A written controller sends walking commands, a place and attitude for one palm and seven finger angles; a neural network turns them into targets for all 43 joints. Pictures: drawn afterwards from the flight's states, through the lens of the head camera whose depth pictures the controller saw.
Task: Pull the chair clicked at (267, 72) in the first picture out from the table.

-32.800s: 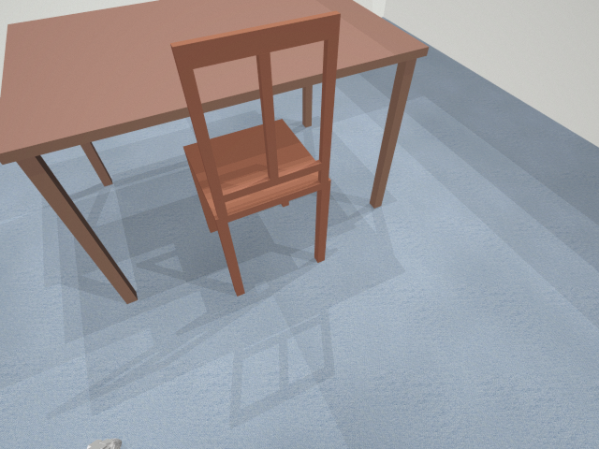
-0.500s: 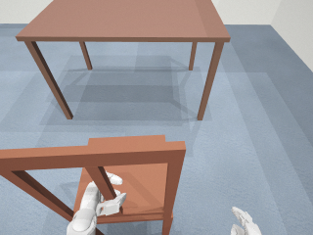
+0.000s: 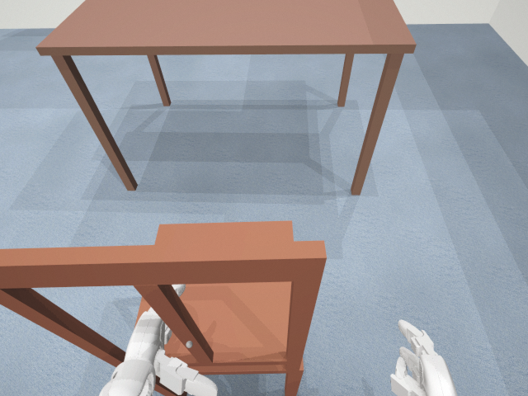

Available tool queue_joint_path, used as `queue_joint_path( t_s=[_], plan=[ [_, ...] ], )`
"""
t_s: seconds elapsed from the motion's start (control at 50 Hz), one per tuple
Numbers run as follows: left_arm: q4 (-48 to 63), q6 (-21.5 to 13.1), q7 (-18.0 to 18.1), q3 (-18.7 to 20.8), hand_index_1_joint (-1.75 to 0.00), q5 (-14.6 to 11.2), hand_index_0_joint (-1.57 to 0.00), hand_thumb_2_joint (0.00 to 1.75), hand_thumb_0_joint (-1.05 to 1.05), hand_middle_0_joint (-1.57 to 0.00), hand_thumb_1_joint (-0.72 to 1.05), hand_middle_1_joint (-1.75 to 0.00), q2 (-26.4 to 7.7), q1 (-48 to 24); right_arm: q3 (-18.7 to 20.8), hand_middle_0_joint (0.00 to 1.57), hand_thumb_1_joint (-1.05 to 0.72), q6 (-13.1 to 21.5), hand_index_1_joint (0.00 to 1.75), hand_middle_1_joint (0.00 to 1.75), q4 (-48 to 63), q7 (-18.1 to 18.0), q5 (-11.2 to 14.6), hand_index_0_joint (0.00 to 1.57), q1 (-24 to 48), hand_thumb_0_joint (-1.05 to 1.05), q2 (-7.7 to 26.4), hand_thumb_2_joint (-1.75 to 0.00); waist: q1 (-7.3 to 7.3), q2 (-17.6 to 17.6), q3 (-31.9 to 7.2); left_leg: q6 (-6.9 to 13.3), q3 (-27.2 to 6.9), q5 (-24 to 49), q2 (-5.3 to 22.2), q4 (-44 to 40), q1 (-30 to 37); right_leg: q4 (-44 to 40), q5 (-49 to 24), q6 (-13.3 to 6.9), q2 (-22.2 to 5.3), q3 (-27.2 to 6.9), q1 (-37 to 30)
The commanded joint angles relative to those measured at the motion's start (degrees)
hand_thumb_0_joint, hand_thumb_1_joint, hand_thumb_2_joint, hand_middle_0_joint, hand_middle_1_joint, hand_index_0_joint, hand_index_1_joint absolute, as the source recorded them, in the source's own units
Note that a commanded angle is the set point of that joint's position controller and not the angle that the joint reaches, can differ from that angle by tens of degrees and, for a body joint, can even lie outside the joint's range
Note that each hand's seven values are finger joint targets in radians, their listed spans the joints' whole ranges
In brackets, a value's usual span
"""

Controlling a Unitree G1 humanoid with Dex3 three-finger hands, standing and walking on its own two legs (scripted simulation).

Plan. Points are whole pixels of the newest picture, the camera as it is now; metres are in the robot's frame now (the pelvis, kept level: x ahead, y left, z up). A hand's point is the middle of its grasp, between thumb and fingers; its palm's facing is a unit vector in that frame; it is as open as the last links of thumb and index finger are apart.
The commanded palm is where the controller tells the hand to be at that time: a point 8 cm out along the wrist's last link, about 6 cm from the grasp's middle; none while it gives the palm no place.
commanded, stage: open the thumb and straighten the fingers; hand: left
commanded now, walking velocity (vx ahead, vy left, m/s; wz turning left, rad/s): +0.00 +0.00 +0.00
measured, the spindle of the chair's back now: (185, 329) +0.23 +0.13 -0.02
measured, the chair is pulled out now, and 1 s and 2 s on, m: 0.72 0.72 0.72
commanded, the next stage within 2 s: draw the fingers out of the gap in 0.06 s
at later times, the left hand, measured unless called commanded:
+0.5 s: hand (171, 395) +0.14 +0.14 -0.03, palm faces +0.01 -0.99 -0.15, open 17.5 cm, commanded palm +0.12 +0.19 -0.01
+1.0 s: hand out of the picture +0.09 +0.14 -0.03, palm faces +0.01 -0.99 -0.13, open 17.5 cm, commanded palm +0.05 +0.20 -0.01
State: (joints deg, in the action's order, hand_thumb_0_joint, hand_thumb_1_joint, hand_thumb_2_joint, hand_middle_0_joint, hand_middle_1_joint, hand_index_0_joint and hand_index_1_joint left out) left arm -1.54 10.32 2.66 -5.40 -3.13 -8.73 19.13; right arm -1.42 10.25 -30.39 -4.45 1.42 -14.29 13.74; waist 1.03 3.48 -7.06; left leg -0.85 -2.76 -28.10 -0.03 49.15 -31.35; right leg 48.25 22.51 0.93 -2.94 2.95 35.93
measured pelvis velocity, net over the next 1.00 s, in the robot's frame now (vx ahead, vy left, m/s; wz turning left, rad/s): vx -0.01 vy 0.01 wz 0.01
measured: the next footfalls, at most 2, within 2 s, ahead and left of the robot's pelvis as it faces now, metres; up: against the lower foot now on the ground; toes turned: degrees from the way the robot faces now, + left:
none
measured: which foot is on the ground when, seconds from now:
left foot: down 0.00-1.00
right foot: down 0.00-1.00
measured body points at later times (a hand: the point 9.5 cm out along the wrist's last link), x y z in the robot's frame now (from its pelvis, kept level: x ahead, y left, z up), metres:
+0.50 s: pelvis +0.00 +0.00 -0.01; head +0.03 -0.01 +0.44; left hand +0.14 +0.19 -0.02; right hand +0.18 -0.24 -0.08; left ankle -0.04 +0.13 -0.70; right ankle +0.01 -0.13 -0.70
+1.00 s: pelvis -0.01 +0.01 -0.02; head +0.01 +0.00 +0.42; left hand +0.09 +0.20 -0.02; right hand +0.18 -0.22 -0.08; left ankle -0.04 +0.13 -0.70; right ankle +0.01 -0.13 -0.70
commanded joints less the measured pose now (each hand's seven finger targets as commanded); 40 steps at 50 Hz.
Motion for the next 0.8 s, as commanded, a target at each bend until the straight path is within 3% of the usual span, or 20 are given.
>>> queue_joint_path(
  t_s=[0.0,0.12,0.14,0.16,0.2,0.26,0.3,0.32,0.42,0.46,0.5,0.56,0.78],
  plan=[
    [14.54,-2.78,-0.18,2.00,0.00,-0.09,0.00,0.20,0.00,0.00,-0.55,0.00,-4.19,-3.18,2.68,0.20,-0.90,3.26,0.30,0.30,8.91,-1.18,0.21,0.20,2.42,0.00,6.84,-0.90,1.69,-4.48,-10.16,1.48,1.74,21.33,0.24,-5.02,0.62,-4.59,-19.60,-1.17,-0.10,1.68,-10.62],
    [16.04,-1.90,0.19,2.51,0.00,0.32,0.00,0.20,0.00,0.00,-0.55,0.00,-5.12,-1.71,2.52,0.20,-0.90,3.29,0.30,0.30,9.10,-1.71,0.12,0.20,2.12,0.00,6.74,-0.90,1.55,-4.15,-10.23,1.56,1.17,21.02,0.14,-4.46,0.07,-3.89,-18.18,-1.29,-0.11,2.16,-9.83],
    [13.81,-1.53,0.07,5.11,0.00,0.39,0.00,0.20,0.00,0.00,-0.55,0.00,-6.42,3.35,2.91,0.20,-0.90,3.03,0.30,0.30,9.19,-1.76,0.20,0.20,2.35,0.00,6.32,-0.90,0.39,-5.15,-10.31,1.41,1.38,20.51,0.13,-4.53,-0.91,-3.74,-17.50,-1.31,-0.03,2.19,-10.27],
    [14.62,-1.35,-0.23,3.45,0.00,0.27,0.00,0.20,0.00,0.00,-0.55,0.00,-5.05,4.68,2.74,0.20,-0.90,2.83,0.30,0.30,9.72,-1.69,0.32,0.20,2.58,0.00,6.23,-0.90,0.61,-5.74,-9.78,1.49,1.58,19.58,0.01,-4.44,-1.42,-3.94,-17.06,-1.20,-0.04,2.10,-10.01],
    [17.48,-1.49,-0.39,3.72,0.00,0.18,0.00,0.20,0.00,0.00,-0.55,0.00,-5.55,6.55,2.87,0.20,-0.90,2.92,0.30,0.30,10.27,-1.66,0.41,0.20,3.07,0.00,5.91,-0.90,0.17,-3.16,-10.41,1.38,1.52,20.00,-0.03,-4.54,-1.21,-3.71,-17.16,-1.48,-0.24,2.03,-10.56],
    [20.24,-1.81,-0.46,3.63,0.00,-0.07,0.00,0.20,0.00,0.00,-0.55,0.00,-5.18,11.84,3.22,0.20,-0.90,2.92,0.30,0.30,10.81,-1.75,0.57,0.20,3.43,0.00,5.24,-0.90,0.20,-5.08,-9.92,1.55,1.69,19.76,-0.06,-3.89,-2.26,-3.79,-17.57,-1.37,-0.11,1.90,-10.82],
    [22.00,-2.33,-0.50,3.86,0.00,0.14,0.00,0.20,0.00,0.00,-0.55,0.00,-5.91,13.56,3.35,0.20,-0.90,3.11,0.30,0.30,10.76,-1.88,0.56,0.20,3.77,0.00,5.16,-0.90,0.29,-3.30,-9.23,1.51,1.42,19.11,-0.17,-3.64,-2.63,-3.60,-16.39,-1.56,-0.07,1.99,-9.80],
    [22.22,-2.55,-0.60,3.54,0.00,0.18,0.00,0.20,0.00,0.00,-0.55,0.00,-5.55,14.79,3.39,0.20,-0.90,3.18,0.30,0.30,10.78,-1.97,0.58,0.20,3.67,0.00,5.05,-0.90,0.47,-4.05,-8.84,1.58,1.33,18.65,-0.11,-3.43,-2.81,-3.56,-15.65,-1.49,0.02,2.05,-9.22],
    [24.67,-4.03,-1.10,2.81,0.00,0.33,0.00,0.20,0.00,0.00,-0.55,0.00,-5.79,15.62,3.43,0.20,-0.90,4.11,0.30,0.30,10.88,-2.56,0.48,0.20,3.52,0.00,5.14,-0.90,1.26,-3.37,-7.52,1.80,0.91,15.44,-0.35,-2.26,-3.68,-3.28,-10.89,-1.33,0.25,2.20,-6.02],
    [24.94,-4.60,-1.49,3.30,0.00,0.20,0.00,0.20,0.00,0.00,-0.55,0.00,-6.16,17.34,3.52,0.20,-0.90,4.37,0.30,0.30,10.98,-2.80,0.52,0.20,3.58,0.00,5.04,-0.90,0.98,-3.91,-7.52,1.81,0.74,14.99,-0.45,-2.01,-4.38,-3.07,-10.23,-1.40,0.33,2.21,-5.87],
    [26.13,-5.04,-1.76,3.04,0.00,0.23,0.00,0.20,0.00,0.00,-0.55,0.00,-6.23,19.00,3.62,0.20,-0.90,4.64,0.30,0.30,11.16,-2.88,0.68,0.20,3.90,0.00,4.91,-0.90,0.66,-1.70,-7.93,1.68,0.65,15.38,-0.44,-1.84,-3.77,-2.60,-10.04,-1.63,0.29,2.25,-5.50],
    [26.17,-5.07,-2.20,2.15,0.00,0.14,0.00,0.20,0.00,0.00,-0.55,0.00,-5.39,21.82,3.70,0.20,-0.90,4.73,0.30,0.30,11.44,-2.91,0.77,0.20,4.35,0.00,4.63,-0.90,0.73,-4.12,-7.35,1.80,0.35,14.28,-0.39,-1.53,-5.05,-2.52,-8.71,-1.49,0.42,2.46,-5.02],
    [30.36,-4.63,-1.55,1.55,0.00,1.84,0.00,0.20,0.00,0.00,-0.55,0.00,-5.56,30.72,4.01,0.20,-0.90,3.69,0.30,0.30,13.59,-2.88,0.96,0.20,5.71,0.00,3.77,-0.90,-0.30,-3.03,-4.77,1.72,0.04,10.42,-0.38,-1.20,-8.15,-1.48,-3.17,-1.99,0.94,2.67,-2.14]
  ],
)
